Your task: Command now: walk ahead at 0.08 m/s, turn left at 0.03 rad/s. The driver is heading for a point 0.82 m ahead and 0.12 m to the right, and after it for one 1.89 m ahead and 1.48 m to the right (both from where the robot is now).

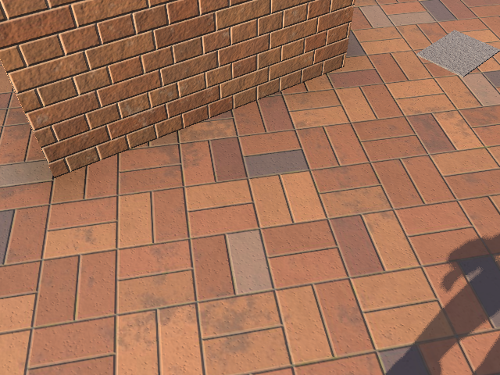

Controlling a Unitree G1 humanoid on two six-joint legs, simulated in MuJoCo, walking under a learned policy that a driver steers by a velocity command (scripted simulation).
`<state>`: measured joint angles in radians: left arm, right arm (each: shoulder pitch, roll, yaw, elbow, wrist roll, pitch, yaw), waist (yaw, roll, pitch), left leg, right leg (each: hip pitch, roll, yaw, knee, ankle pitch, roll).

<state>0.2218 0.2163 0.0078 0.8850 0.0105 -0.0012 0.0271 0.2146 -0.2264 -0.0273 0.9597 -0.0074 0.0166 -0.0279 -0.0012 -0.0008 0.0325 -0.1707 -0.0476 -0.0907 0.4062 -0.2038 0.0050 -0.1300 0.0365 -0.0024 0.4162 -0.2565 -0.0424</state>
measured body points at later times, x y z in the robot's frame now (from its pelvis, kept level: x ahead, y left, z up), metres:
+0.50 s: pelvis +0.13 +0.04 +0.00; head +0.15 +0.05 +0.45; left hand +0.27 +0.28 -0.13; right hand +0.04 -0.20 -0.13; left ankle +0.03 +0.11 -0.74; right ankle +0.22 -0.10 -0.68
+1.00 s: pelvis +0.30 +0.00 +0.00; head +0.32 -0.01 +0.45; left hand +0.30 +0.24 -0.15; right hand +0.34 -0.23 -0.16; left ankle +0.32 +0.13 -0.71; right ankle +0.35 -0.06 -0.74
